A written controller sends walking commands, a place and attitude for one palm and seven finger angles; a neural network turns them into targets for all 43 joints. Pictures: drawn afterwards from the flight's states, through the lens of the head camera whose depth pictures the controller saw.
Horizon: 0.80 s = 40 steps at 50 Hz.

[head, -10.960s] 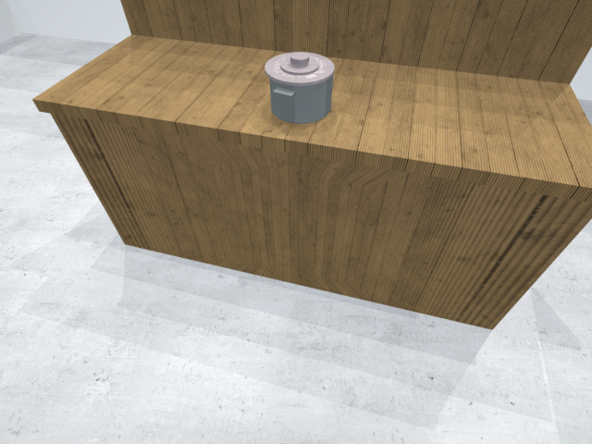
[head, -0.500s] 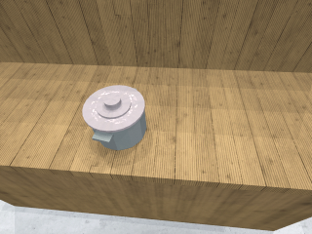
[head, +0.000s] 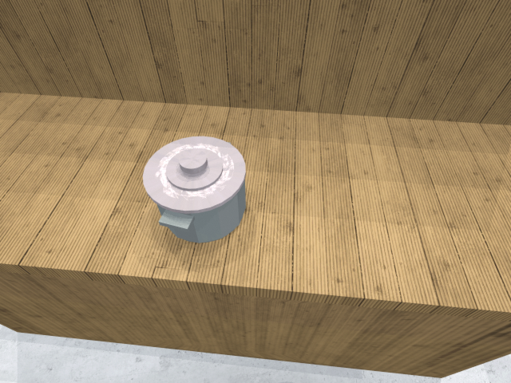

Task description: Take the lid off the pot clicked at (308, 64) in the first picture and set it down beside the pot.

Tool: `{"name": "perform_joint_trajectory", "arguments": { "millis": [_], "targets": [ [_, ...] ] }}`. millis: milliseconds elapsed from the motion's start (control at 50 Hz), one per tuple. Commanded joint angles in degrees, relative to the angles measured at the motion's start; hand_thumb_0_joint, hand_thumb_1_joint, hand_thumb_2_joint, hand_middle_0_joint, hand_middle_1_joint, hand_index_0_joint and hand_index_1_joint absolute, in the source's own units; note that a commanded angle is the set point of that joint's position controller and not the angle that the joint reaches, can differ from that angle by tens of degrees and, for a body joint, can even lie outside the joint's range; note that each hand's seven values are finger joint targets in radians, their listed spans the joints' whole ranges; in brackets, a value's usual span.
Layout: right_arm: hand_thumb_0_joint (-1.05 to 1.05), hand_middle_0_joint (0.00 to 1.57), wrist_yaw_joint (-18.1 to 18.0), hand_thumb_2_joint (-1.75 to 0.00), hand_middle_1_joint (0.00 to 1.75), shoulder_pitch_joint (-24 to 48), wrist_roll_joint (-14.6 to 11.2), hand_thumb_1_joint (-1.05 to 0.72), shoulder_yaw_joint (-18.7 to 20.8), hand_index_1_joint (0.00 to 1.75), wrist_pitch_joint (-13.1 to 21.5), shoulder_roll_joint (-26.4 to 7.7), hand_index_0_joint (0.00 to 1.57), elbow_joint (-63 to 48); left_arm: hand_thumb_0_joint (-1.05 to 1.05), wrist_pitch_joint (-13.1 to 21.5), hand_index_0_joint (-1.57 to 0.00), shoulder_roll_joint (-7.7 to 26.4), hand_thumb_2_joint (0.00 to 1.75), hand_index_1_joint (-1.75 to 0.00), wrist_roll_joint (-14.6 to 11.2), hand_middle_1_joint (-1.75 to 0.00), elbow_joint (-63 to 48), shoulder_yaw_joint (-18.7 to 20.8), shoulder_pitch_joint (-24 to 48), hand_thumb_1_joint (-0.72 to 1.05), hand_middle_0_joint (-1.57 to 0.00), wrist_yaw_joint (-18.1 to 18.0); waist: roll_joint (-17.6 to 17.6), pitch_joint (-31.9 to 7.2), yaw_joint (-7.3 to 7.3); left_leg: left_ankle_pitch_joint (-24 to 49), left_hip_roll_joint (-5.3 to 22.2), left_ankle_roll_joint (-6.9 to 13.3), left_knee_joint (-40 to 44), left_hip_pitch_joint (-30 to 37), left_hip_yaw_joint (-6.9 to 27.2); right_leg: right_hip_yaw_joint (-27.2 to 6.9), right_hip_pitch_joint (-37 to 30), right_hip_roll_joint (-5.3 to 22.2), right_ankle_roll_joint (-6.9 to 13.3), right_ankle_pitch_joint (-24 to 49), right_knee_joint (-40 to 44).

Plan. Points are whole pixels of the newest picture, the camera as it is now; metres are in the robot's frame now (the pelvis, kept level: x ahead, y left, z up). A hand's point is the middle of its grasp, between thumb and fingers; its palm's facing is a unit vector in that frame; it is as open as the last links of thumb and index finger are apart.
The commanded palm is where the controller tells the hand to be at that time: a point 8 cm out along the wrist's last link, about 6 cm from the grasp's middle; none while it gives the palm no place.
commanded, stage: look again from close up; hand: left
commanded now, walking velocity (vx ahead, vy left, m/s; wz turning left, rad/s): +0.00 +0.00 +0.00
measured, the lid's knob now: (193, 161) +0.45 +0.14 +0.09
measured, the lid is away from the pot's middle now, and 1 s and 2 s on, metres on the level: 0.00 0.00 0.00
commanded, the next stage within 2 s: lift the closed hand beside the body in 0.80 s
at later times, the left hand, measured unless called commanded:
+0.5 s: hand out of the picture -0.02 +0.17 -0.18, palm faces +0.02 -0.99 -0.16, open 7.3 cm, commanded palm none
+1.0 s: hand out of the picture +0.04 +0.22 -0.15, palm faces +0.11 -0.95 -0.28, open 7.1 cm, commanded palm +0.09 +0.24 -0.06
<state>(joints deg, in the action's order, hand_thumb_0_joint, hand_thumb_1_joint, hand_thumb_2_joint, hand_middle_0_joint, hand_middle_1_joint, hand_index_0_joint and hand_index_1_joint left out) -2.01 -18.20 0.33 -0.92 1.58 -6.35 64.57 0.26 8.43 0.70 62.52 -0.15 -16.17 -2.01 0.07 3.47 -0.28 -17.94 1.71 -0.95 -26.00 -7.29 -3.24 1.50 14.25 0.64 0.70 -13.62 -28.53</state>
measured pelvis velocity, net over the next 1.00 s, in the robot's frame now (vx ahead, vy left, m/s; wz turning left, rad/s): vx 0.00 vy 0.03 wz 0.03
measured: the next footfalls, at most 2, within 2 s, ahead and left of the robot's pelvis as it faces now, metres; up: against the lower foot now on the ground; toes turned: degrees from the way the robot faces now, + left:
none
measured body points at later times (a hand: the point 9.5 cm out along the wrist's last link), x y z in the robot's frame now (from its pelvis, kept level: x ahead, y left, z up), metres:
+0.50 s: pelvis +0.00 +0.02 +0.00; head +0.02 +0.02 +0.45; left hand -0.02 +0.22 -0.16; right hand -0.03 -0.18 -0.16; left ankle -0.04 +0.13 -0.74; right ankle +0.02 -0.11 -0.74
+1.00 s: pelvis +0.00 +0.03 +0.00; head +0.01 +0.03 +0.45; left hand +0.03 +0.27 -0.13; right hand +0.00 -0.19 -0.15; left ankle -0.04 +0.13 -0.74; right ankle +0.02 -0.11 -0.74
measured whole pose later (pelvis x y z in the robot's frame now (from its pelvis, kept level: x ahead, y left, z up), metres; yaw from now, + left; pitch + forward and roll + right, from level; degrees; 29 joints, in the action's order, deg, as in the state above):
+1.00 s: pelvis +0.00 +0.03 +0.00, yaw +2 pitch -1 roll +0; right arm -3.1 -22.8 -3.7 -1.5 9.6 -7.9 58.5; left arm -5.7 11.9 -2.4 32.6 -3.1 -26.5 -7.3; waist 0.1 2.0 1.1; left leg -19.7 -0.1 1.0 -29.9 -9.5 -2.5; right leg 2.0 14.6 2.7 -1.3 -14.2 -29.7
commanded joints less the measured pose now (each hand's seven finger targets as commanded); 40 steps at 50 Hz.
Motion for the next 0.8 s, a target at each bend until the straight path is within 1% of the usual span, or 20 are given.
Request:
{"name": "perform_joint_trajectory", "arguments": {
  "millis": [0, 20, 40, 100, 120, 200, 220, 260, 340, 400, 420, 460, 500, 520, 600, 620, 660, 700, 720, 780],
  "targets": [
    [0.0, 0.2, -0.2, -0.9, 0.3, -6.1, -0.1, -0.9, 0.8, 0.3, 0.6, -4.5, 0.2, -0.5, 0.0, 0.6, -0.2, 5.2, 0.9, -0.3, -0.2, -0.3, -1.1, 0.6, -4.8, 0.9, -0.2, -0.5, 0.4, 0.6, 0.31, 10.7, 4.9, 2.4, 4.9, -2.9, 3.3, -5.4, -1.5, 6.0, 2.1, 7.4, 5.0],
    [0.0, 0.2, -0.2, -0.9, 0.3, -6.1, -0.1, -0.9, 0.8, 0.3, 0.5, -4.4, 0.2, -0.6, 0.0, 0.6, -0.2, 5.3, 0.9, -0.3, -0.2, -0.3, -1.2, 0.6, -4.8, 0.9, -0.2, -0.5, -0.5, 1.1, 0.36, 10.5, 5.1, 2.5, 5.0, -3.3, 3.5, -5.1, -1.6, 5.8, 2.3, 7.5, 5.2],
    [0.0, 0.2, -0.2, -0.9, 0.3, -5.9, -0.2, -0.9, 0.9, 0.3, 0.5, -4.6, 0.2, -0.5, 0.0, 0.6, -0.2, 5.0, 0.9, -0.3, -0.1, -0.3, -1.0, 0.6, -4.9, 0.9, -0.2, -0.6, 0.1, 1.6, 0.39, 10.3, 4.8, 2.4, 4.8, -3.6, 3.3, -5.3, -1.3, 6.0, 2.1, 7.3, 5.1],
    [0.0, 0.2, -0.2, -0.9, 0.3, -6.5, -0.2, -0.9, 0.8, 0.3, 0.5, -4.0, 0.2, -0.3, 0.0, 0.7, -0.2, 4.8, 0.9, -0.3, -0.1, -0.3, -0.9, 0.5, -5.2, 0.9, -0.2, -0.6, -0.4, 1.2, 0.15, 9.8, 4.8, 2.5, 4.9, -3.2, 3.3, -5.5, -1.1, 6.0, 2.1, 7.2, 5.2],
    [0.0, 0.2, -0.2, -0.9, 0.3, -6.3, -0.2, -0.9, 0.8, 0.3, 0.5, -4.0, 0.2, -0.2, 0.0, 0.6, -0.2, 4.9, 0.9, -0.3, -0.2, -0.3, -1.0, 0.4, -5.2, 0.9, -0.2, -0.6, -0.5, 2.2, 0.25, 9.4, 5.0, 2.5, 5.2, -3.9, 3.5, -5.3, -1.0, 5.8, 2.2, 6.7, 5.4],
    [0.0, 0.2, -0.2, -0.9, 0.3, -6.6, -0.2, -0.9, 0.8, 0.3, 0.7, -3.7, 0.2, -0.1, 0.0, 0.6, -0.2, 4.4, 0.9, -0.3, -0.1, -0.3, -0.7, 0.5, -5.7, 0.9, -0.2, -0.7, 1.0, 1.7, 0.34, 9.8, 4.8, 2.6, 5.2, -3.9, 3.5, -5.4, -1.0, 5.9, 2.0, 6.2, 5.0],
    [0.0, 0.2, -0.3, -0.9, 0.3, -6.4, -0.3, -0.9, 0.8, 0.3, 0.7, -3.7, 0.2, -0.1, 0.0, 0.6, -0.2, 4.7, 0.9, -0.3, -0.1, -0.3, -0.7, 0.4, -5.8, 0.9, -0.2, -0.6, 0.2, 1.6, 0.42, 10.2, 5.0, 2.8, 5.2, -3.9, 3.8, -5.1, -1.4, 5.7, 2.0, 6.8, 5.1],
    [0.0, 0.2, -0.3, -0.9, 0.3, -6.5, -0.2, -0.9, 0.8, 0.3, 0.7, -3.8, 0.2, -0.1, 0.0, 0.6, -0.2, 4.3, 0.9, -0.3, -0.1, -0.3, -0.5, 0.4, -6.0, 0.9, -0.2, -0.7, 0.7, 2.1, 0.36, 10.4, 4.8, 2.7, 5.1, -4.2, 3.7, -5.3, -0.9, 6.0, 1.9, 6.8, 4.8],
    [0.0, 0.2, -0.3, -0.9, 0.3, -6.3, -0.3, -0.9, 0.8, 0.3, 0.7, -3.7, 0.2, 0.0, 0.0, 0.6, -0.2, 4.0, 0.9, -0.3, -0.1, -0.3, -0.3, 0.3, -6.4, 0.9, -0.2, -0.7, -0.1, 2.5, 0.4, 9.0, 4.7, 2.9, 5.0, -4.4, 3.9, -5.4, -0.6, 5.9, 1.8, 5.8, 5.2],
    [0.0, 0.2, -0.3, -0.9, 0.3, -7.0, -0.3, -0.9, 0.8, 0.3, 0.9, -3.5, 0.2, 0.1, 0.0, 0.7, -0.2, 3.8, 0.9, -0.3, 0.0, -0.3, -0.3, 0.3, -6.5, 0.9, -0.2, -0.8, 0.6, 1.2, 0.28, 11.7, 4.8, 3.0, 5.0, -3.6, 3.9, -5.2, -1.2, 5.9, 1.7, 7.7, 4.5],
    [0.0, 0.2, -0.4, -0.9, 0.3, -6.7, -0.3, -0.9, 0.9, 0.3, 0.8, -3.4, 0.2, 0.2, 0.0, 0.7, -0.2, 3.8, 0.9, -0.3, -0.1, -0.3, -0.2, 0.2, -6.6, 0.9, -0.2, -0.8, -0.3, 1.5, 0.44, 11.7, 5.2, 3.1, 5.1, -3.6, 4.2, -4.9, -1.3, 5.8, 1.8, 7.8, 4.7],
    [0.0, 0.2, -0.4, -0.9, 0.3, -6.7, -0.3, -0.9, 0.9, 0.3, 0.9, -3.5, 0.2, 0.3, 0.0, 0.7, -0.2, 3.6, 0.9, -0.3, -0.1, -0.3, 0.0, 0.2, -6.9, 0.9, -0.2, -0.8, 0.8, 1.2, 0.35, 11.7, 5.0, 2.9, 4.9, -3.4, 3.8, -5.2, -1.2, 6.0, 1.7, 7.9, 4.6],
    [0.0, 0.2, -0.4, -0.9, 0.3, -6.8, -0.4, -0.9, 0.9, 0.3, 1.0, -3.3, 0.2, 0.4, 0.0, 0.8, -0.2, 3.5, 0.9, -0.3, -0.1, -0.3, 0.1, 0.2, -7.0, 0.9, -0.2, -0.9, 0.5, 0.8, 0.37, 12.5, 4.9, 3.0, 4.7, -3.1, 3.8, -5.3, -1.4, 6.0, 1.7, 8.7, 4.5],
    [0.0, 0.2, -0.4, -0.9, 0.3, -6.7, -0.4, -0.9, 0.9, 0.3, 0.8, -3.4, 0.2, 0.4, 0.0, 0.8, -0.2, 3.6, 0.9, -0.3, -0.2, -0.3, 0.0, 0.1, -7.1, 0.9, -0.2, -0.8, -0.5, 1.2, 0.45, 11.9, 5.1, 3.1, 4.9, -3.4, 4.0, -5.0, -1.6, 5.9, 1.8, 8.6, 4.8],
    [0.0, 0.2, -0.4, -0.9, 0.3, -6.9, -0.4, -0.9, 0.8, 0.3, 1.0, -3.2, 0.2, 0.6, 0.0, 0.8, -0.2, 3.4, 0.9, -0.3, -0.1, -0.3, 0.2, 0.1, -7.3, 0.9, -0.2, -0.9, 0.9, 1.4, 0.4, 12.8, 4.9, 3.0, 4.9, -3.3, 4.1, -5.1, -1.3, 6.2, 1.6, 8.9, 4.5],
    [0.0, 0.2, -0.4, -0.9, 0.3, -6.7, -0.4, -0.9, 0.9, 0.3, 0.9, -3.1, 0.2, 0.7, 0.0, 0.8, -0.2, 3.4, 0.9, -0.3, -0.1, -0.3, 0.3, 0.0, -7.2, 0.9, -0.2, -0.9, -0.8, 2.0, 0.42, 12.6, 5.1, 3.1, 4.9, -3.7, 4.3, -5.0, -1.4, 5.9, 1.7, 9.1, 4.7],
    [0.0, 0.2, -0.4, -0.9, 0.3, -6.7, -0.4, -0.9, 0.9, 0.3, 0.9, -3.2, 0.2, 0.7, 0.0, 0.8, -0.2, 3.3, 0.9, -0.3, -0.1, -0.3, 0.4, 0.1, -7.4, 0.9, -0.2, -0.9, 0.7, 2.1, 0.46, 11.9, 4.9, 3.0, 4.9, -3.7, 4.0, -5.3, -1.1, 6.2, 1.5, 8.5, 4.8],
    [0.0, 0.2, -0.4, -0.9, 0.3, -7.0, -0.4, -0.9, 0.8, 0.3, 0.9, -2.9, 0.2, 0.8, 0.0, 0.8, -0.2, 3.2, 0.9, -0.3, -0.1, -0.3, 0.5, 0.0, -7.5, 0.9, -0.2, -1.0, 0.2, 1.7, 0.32, 12.1, 4.9, 3.1, 5.0, -3.6, 4.2, -5.2, -1.3, 6.1, 1.5, 8.7, 4.8],
    [0.0, 0.2, -0.4, -0.9, 0.3, -6.8, -0.4, -0.9, 0.9, 0.3, 0.8, -3.0, 0.2, 0.8, 0.0, 0.8, -0.2, 3.4, 0.9, -0.3, -0.1, -0.3, 0.4, 0.0, -7.4, 0.9, -0.2, -0.9, -1.2, 2.2, 0.46, 11.3, 5.0, 3.2, 5.0, -4.0, 4.3, -4.9, -1.5, 6.0, 1.5, 8.3, 5.1],
    [0.0, 0.2, -0.3, -0.9, 0.3, -7.0, -0.4, -0.9, 0.9, 0.3, 0.9, -2.8, 0.2, 0.9, 0.0, 0.8, -0.2, 3.1, 0.9, -0.3, 0.0, -0.3, 0.4, 0.0, -7.5, 0.9, -0.2, -1.0, 0.2, 2.3, 0.35, 10.8, 4.8, 3.1, 5.2, -4.0, 4.1, -5.2, -1.0, 6.1, 1.4, 7.7, 5.1]
  ]
}}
